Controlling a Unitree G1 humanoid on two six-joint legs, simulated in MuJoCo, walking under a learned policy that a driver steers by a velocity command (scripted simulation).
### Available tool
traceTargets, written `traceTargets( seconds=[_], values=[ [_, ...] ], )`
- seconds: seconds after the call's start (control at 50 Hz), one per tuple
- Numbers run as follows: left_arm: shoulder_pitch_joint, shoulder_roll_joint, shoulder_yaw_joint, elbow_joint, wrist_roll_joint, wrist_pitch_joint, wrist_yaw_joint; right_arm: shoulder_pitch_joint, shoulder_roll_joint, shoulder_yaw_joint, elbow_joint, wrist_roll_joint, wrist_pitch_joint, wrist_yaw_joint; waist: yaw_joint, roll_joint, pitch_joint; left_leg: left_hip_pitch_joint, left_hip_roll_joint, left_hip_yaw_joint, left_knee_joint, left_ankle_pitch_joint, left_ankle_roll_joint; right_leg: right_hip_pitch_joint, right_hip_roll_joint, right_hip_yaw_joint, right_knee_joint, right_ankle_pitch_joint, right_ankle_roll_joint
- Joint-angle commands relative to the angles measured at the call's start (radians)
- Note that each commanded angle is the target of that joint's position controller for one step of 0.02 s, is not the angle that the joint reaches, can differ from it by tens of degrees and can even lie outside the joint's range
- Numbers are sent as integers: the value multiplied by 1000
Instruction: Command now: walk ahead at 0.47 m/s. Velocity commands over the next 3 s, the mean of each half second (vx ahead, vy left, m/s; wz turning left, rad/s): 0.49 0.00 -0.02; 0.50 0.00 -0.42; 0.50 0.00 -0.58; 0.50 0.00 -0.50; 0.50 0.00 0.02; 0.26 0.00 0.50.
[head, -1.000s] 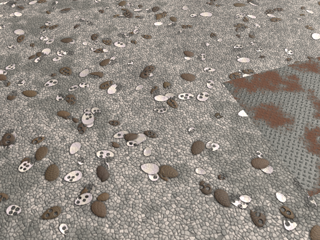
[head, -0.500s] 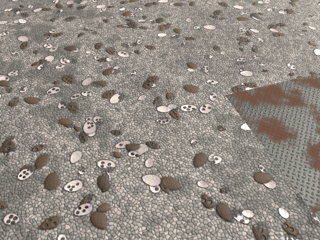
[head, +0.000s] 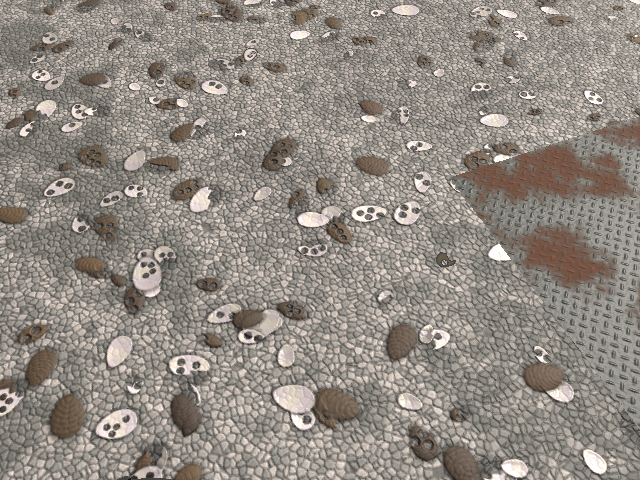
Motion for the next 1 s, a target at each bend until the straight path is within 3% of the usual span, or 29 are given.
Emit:
traceTargets(
  seconds=[0.02,0.04,0.06,0.08,0.1,0.12,0.18,0.24,0.3,0.4,0.44,0.46,0.48,0.5,0.52,0.54,0.56,0.58,0.6,0.64,0.66,0.7,0.74,0.86,0.94,1.0],
  values=[
    [500,267,82,103,7,9,11,85,-84,-23,-71,18,-8,10,165,-191,-361,-651,-58,-26,873,-55,22,794,-458,852,-267,-257,-229],
    [372,222,75,86,-20,9,4,2,-137,-38,-92,-6,-2,8,115,-86,-199,-726,26,-75,902,36,39,644,-416,759,-313,-374,-207],
    [285,148,57,67,-25,1,0,-83,-134,-40,-116,-13,-6,15,98,-33,-80,-730,67,-62,853,120,43,489,-380,623,-351,-349,-186],
    [254,104,45,70,-17,-10,-2,-116,-113,-41,-124,-13,-6,18,67,-2,-15,-694,99,-58,795,158,43,378,-334,522,-382,-243,-157],
    [260,75,35,85,-14,-20,3,-121,-103,-42,-129,-23,4,23,39,-11,2,-646,119,-59,746,168,34,304,-297,446,-394,-146,-133],
    [275,59,28,99,-12,-28,4,-98,-78,-39,-123,-28,17,30,16,-18,-3,-599,127,-53,711,172,24,261,-274,386,-406,-87,-118],
    [358,82,30,135,-14,-49,7,-155,-64,-42,-150,-30,39,39,6,-36,11,-640,139,-15,619,209,-1,256,-245,291,-426,63,-116],
    [415,94,28,146,-17,-48,9,-310,-74,-43,-209,-28,45,46,32,-41,38,-737,153,26,474,326,-27,297,-214,229,-451,129,-98],
    [468,86,21,155,-20,-46,10,-443,-56,-33,-256,-16,41,51,68,-48,41,-719,129,67,279,429,-39,334,-185,176,-441,244,-67],
    [559,95,19,186,-9,-41,22,-574,-63,-29,-307,-10,35,47,112,-66,40,-719,88,96,114,445,-14,508,-225,171,-391,386,-63],
    [562,101,20,193,-2,-36,29,-582,-79,-35,-321,-11,27,44,103,-68,38,-695,73,91,76,376,9,568,-249,183,-334,500,-65],
    [544,109,21,191,0,-34,32,-546,-89,-41,-317,-11,22,40,76,-73,23,-635,52,92,51,329,23,576,-252,183,-278,619,-58],
    [526,122,25,188,0,-33,33,-465,-105,-50,-295,-11,15,33,41,-83,-16,-532,23,95,26,289,38,577,-247,184,-190,740,-47],
    [507,128,26,184,-4,-30,29,-321,-127,-63,-249,-13,5,24,-20,-69,-90,-361,1,102,-40,312,58,548,-220,170,-36,762,-32],
    [485,119,21,165,-16,-33,25,-151,-175,-82,-206,-32,-8,12,-90,-44,-188,-93,95,13,-60,340,92,380,-184,154,175,568,-17],
    [577,9,-4,129,-61,-32,14,-22,-291,-113,-198,-63,-9,2,-75,148,-365,263,422,-403,-77,261,201,26,-57,79,549,47,34],
    [592,75,19,150,-50,-22,25,-57,-261,-113,-203,-34,9,14,-63,116,-408,235,507,-623,-185,225,246,-95,14,135,734,-409,28],
    [503,109,36,132,-30,-14,28,-166,-201,-97,-219,-16,13,19,-20,38,-237,77,453,-479,-222,143,208,-143,-54,179,756,-327,19],
    [443,84,35,114,-23,-16,22,-251,-139,-81,-233,-11,7,22,4,21,-120,-76,414,-357,-278,162,175,-139,-91,180,710,-252,20],
    [424,53,42,108,-2,6,8,-280,-80,-65,-220,-8,-7,15,55,41,-21,-247,326,-165,-336,262,96,-75,-132,175,637,-193,25],
    [442,32,42,108,3,21,0,-264,-80,-64,-211,-8,-15,11,69,69,-24,-279,324,-123,-343,306,93,-48,-134,166,631,-183,33],
    [411,15,44,88,5,40,-9,-220,-86,-67,-194,0,-33,9,83,57,-13,-280,312,-49,-359,397,91,-85,-140,154,622,-142,43],
    [341,19,48,57,5,49,-17,-193,-100,-70,-188,-3,-41,6,82,53,-1,-258,299,21,-367,461,84,-157,-151,141,589,-70,51],
    [108,5,31,-40,1,46,-38,-120,-111,-66,-169,-5,-41,-1,42,62,36,-205,264,178,-356,614,63,-171,-127,53,247,113,59],
    [16,22,30,-89,8,44,-45,-51,-142,-73,-147,-9,-26,-14,18,62,40,-60,310,224,-303,767,60,-151,-95,-10,114,49,17],
    [82,52,45,-82,12,45,-39,-64,-177,-83,-150,-14,-7,-24,63,97,-17,14,324,270,-120,1156,48,-30,-13,-57,83,-100,-42]
  ],
)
